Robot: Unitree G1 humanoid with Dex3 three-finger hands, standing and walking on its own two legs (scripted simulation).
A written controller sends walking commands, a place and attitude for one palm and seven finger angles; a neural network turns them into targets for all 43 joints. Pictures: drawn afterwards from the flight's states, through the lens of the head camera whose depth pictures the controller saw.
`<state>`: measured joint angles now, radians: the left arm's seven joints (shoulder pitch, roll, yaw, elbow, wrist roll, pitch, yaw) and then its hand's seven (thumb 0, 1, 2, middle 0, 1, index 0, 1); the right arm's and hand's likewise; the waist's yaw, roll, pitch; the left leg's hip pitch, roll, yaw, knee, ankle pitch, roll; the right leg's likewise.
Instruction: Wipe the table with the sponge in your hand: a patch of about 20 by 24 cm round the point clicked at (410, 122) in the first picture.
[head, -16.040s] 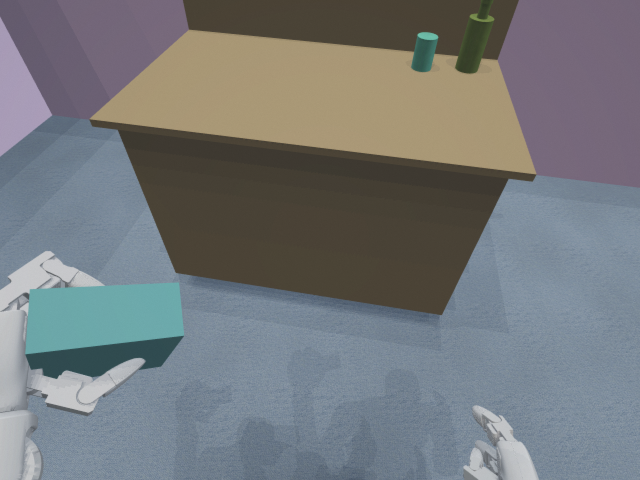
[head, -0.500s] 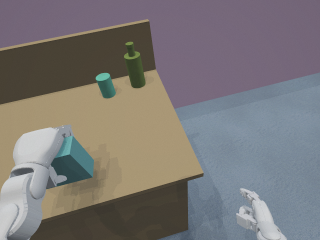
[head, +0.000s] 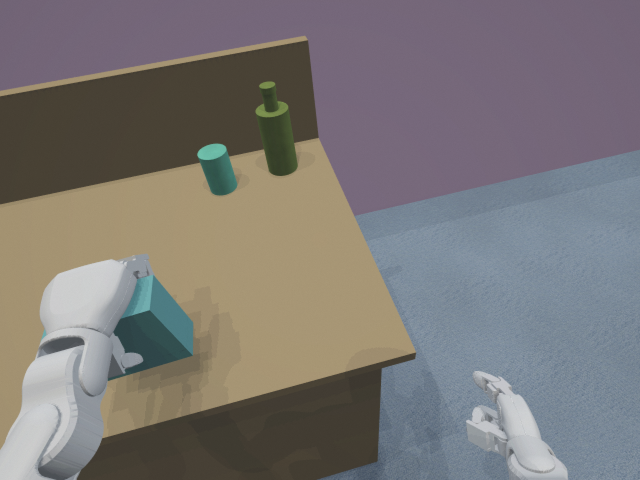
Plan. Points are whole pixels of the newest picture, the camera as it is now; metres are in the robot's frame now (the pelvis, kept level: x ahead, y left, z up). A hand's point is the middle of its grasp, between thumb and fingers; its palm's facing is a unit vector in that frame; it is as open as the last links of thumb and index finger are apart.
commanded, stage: move the sponge above the wiping area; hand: left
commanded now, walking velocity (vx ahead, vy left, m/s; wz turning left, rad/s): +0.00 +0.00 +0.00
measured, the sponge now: (134, 338) +0.24 +0.28 +0.07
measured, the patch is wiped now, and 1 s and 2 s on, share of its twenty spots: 0.00 0.00 0.00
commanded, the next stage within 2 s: lower the sponge onto the table in 1.22 s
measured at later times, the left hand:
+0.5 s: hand (135, 327) +0.24 +0.27 +0.09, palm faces -0.02 -0.08 -1.00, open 9.6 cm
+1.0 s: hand (142, 324) +0.25 +0.27 +0.09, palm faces -0.02 -0.07 -1.00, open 9.6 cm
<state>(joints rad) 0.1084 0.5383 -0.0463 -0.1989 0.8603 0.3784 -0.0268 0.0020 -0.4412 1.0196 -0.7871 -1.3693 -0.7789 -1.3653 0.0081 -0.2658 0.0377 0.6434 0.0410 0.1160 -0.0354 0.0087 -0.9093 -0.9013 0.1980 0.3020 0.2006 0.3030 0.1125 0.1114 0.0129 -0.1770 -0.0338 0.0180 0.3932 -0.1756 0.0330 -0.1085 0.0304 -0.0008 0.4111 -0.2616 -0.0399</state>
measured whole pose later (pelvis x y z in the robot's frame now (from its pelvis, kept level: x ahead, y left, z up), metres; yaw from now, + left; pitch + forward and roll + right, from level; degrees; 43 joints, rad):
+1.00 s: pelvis +0.01 -0.01 +0.00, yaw +0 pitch -2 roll +1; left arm 0.11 0.52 -0.07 -0.12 0.88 0.33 0.00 0.00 -0.44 1.02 -0.79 -1.37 -0.78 -1.37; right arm 0.03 -0.28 0.01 0.66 0.04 0.11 -0.05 0.01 -0.91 -0.90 0.20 0.30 0.20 0.30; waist 0.10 0.11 0.01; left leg -0.18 -0.02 0.01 0.41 -0.19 0.02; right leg -0.11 0.05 0.00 0.42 -0.28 -0.06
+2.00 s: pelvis +0.01 -0.01 +0.00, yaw +0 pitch -2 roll +1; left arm 0.10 0.49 -0.08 -0.10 0.89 0.34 0.01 0.00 -0.44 1.02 -0.79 -1.37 -0.78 -1.37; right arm 0.03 -0.27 0.02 0.66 0.04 0.11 -0.05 0.01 -0.91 -0.90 0.20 0.30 0.20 0.30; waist 0.10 0.10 0.00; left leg -0.18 -0.02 0.01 0.41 -0.19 0.02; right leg -0.11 0.05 0.00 0.42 -0.27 -0.06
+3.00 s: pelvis +0.00 -0.01 +0.00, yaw +0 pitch +0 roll +0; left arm 0.13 0.44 -0.11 0.01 0.94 0.29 0.11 0.00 -0.45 1.03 -0.79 -1.37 -0.78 -1.36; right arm 0.06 -0.27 -0.01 0.68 0.04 0.10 -0.04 0.01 -0.91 -0.90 0.20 0.30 0.20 0.30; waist 0.11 0.10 -0.02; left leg -0.24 -0.02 0.01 0.45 -0.21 0.03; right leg -0.16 0.04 -0.01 0.46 -0.29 -0.05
